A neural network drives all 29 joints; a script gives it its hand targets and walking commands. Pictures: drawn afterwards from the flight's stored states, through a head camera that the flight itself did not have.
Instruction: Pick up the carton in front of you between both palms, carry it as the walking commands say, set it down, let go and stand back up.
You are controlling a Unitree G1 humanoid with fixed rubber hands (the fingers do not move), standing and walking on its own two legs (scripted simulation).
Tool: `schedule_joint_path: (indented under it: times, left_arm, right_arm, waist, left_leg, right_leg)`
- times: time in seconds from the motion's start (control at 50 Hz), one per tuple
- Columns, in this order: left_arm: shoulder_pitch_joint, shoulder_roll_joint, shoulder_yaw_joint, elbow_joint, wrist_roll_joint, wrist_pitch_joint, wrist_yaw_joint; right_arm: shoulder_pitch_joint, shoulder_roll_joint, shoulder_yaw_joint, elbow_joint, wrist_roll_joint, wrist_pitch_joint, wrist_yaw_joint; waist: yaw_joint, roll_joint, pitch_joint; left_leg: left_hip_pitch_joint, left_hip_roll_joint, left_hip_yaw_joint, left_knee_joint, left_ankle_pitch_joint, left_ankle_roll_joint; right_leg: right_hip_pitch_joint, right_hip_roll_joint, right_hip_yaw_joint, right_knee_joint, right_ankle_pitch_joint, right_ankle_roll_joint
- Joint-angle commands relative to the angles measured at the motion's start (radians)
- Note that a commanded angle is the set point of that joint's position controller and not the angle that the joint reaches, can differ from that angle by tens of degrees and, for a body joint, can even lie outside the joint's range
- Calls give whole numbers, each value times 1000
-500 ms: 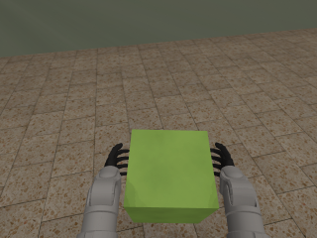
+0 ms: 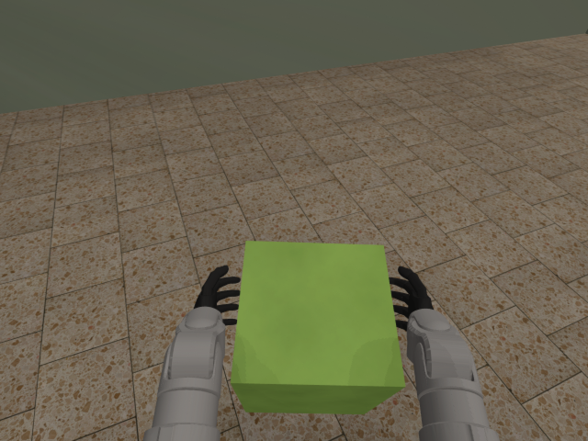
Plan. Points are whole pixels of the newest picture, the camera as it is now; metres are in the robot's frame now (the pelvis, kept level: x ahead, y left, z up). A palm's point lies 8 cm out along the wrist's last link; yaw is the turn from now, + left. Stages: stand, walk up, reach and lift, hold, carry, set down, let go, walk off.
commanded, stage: hold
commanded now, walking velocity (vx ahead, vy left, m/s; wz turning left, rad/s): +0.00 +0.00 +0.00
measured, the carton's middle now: (309, 334) +0.31 +0.00 -0.06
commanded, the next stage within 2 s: set down in 0.04 s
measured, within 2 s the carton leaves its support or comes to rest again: neither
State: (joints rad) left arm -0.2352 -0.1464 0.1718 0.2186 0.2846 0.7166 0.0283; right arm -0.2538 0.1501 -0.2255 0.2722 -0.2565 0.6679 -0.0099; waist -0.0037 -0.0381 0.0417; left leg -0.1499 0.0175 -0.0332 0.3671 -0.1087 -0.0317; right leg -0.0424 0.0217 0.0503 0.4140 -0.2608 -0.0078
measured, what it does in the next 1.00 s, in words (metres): lowers itself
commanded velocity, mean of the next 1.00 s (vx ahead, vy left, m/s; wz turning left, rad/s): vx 0.00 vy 0.00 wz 0.00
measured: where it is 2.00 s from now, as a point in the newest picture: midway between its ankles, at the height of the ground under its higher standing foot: outside the picture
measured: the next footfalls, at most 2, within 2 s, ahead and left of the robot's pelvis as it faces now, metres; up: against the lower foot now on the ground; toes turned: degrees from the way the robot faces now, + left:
none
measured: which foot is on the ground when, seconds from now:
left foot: down 0.00-1.00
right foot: down 0.00-1.00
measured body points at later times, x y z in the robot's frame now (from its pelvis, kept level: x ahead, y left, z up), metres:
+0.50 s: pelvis -0.02 +0.04 -0.03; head +0.08 +0.05 +0.41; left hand +0.36 +0.17 -0.06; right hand +0.35 -0.13 -0.05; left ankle +0.07 +0.14 -0.74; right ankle -0.01 -0.11 -0.74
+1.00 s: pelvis -0.04 +0.02 -0.15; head +0.20 +0.04 +0.23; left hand +0.41 +0.18 -0.24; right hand +0.40 -0.12 -0.23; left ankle +0.06 +0.14 -0.74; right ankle -0.01 -0.12 -0.74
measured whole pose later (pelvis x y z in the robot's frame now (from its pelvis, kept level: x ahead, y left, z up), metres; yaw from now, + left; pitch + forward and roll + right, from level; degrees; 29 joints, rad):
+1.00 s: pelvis -0.04 +0.02 -0.15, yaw -4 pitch +41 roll -3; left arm -0.82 -0.04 0.45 0.61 0.32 0.29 0.00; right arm -0.77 0.21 -0.50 0.53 -0.24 0.26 -0.11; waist 0.02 -0.05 -0.19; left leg -1.62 -0.04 -0.11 1.25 -0.33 -0.04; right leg -1.52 0.12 0.08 1.30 -0.50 0.04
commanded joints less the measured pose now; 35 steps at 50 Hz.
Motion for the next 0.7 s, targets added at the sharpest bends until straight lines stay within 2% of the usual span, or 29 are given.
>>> schedule_joint_path:
  times: [0.0,0.06,0.14,0.2,0.26,0.3,0.34,0.4,0.46,0.56,0.62,0.68]
  left_arm:
    - [-454,-943,-509,-33,-246,-53,-257]
    - [-504,-967,-500,-8,-247,-52,-267]
    - [-628,-1009,-440,93,-232,-63,-274]
    - [-728,-1009,-339,224,-191,-92,-276]
    - [-792,-945,-193,342,-110,-132,-253]
    - [-803,-871,-93,386,-48,-166,-229]
    - [-791,-785,-11,410,9,-208,-207]
    - [-756,-682,51,433,66,-294,-186]
    - [-769,-695,10,434,66,-399,-181]
    - [-895,-816,-205,409,-17,-538,-194]
    - [-972,-860,-353,328,-78,-564,-203]
    - [-998,-865,-432,277,-118,-547,-218]
  right_arm:
    - [-488,936,534,-10,241,-32,269]
    - [-527,930,509,11,228,-37,281]
    - [-635,897,410,119,168,-66,304]
    - [-738,869,293,242,98,-108,315]
    - [-803,823,143,357,10,-153,298]
    - [-808,774,49,407,-52,-183,272]
    - [-786,719,-24,434,-102,-214,245]
    - [-756,658,-77,439,-136,-280,220]
    - [-773,682,-34,426,-113,-375,215]
    - [-869,810,181,394,3,-512,220]
    - [-918,871,329,307,89,-537,215]
    - [-958,912,431,248,149,-520,207]
  waist:
    - [28,18,-216]
    - [17,31,-211]
    - [-5,49,-187]
    - [-13,59,-170]
    - [-16,57,-145]
    - [-15,47,-130]
    - [-11,38,-135]
    - [1,34,-192]
    - [8,38,-324]
    - [-21,48,-688]
    - [-15,76,-994]
    - [5,86,-1180]
  left_leg:
    - [290,-125,-13,5,43,32]
    - [320,-116,-15,-1,11,25]
    - [316,-98,-25,0,-124,13]
    - [270,-82,-46,19,-220,10]
    - [197,-69,-71,50,-275,13]
    - [139,-73,-71,83,-258,17]
    - [72,-83,-61,127,-189,23]
    - [-29,-99,-40,207,-49,29]
    - [-92,-111,-35,297,66,29]
    - [-89,-123,-48,489,262,23]
    - [-57,-121,-44,604,406,21]
    - [-122,-128,-21,687,418,18]
  right_leg:
    - [-219,40,48,-137,77,1]
    - [-261,46,40,-139,15,-13]
    - [-324,54,25,-115,-115,-42]
    - [-367,59,20,-62,-165,-51]
    - [-421,65,18,7,-169,-49]
    - [-473,68,18,50,-155,-45]
    - [-535,71,16,89,-120,-40]
    - [-635,83,6,153,-61,-26]
    - [-732,105,-8,232,-7,-7]
    - [-924,134,-31,376,81,19]
    - [-1022,146,-40,465,147,40]
    - [-1077,154,-42,537,169,58]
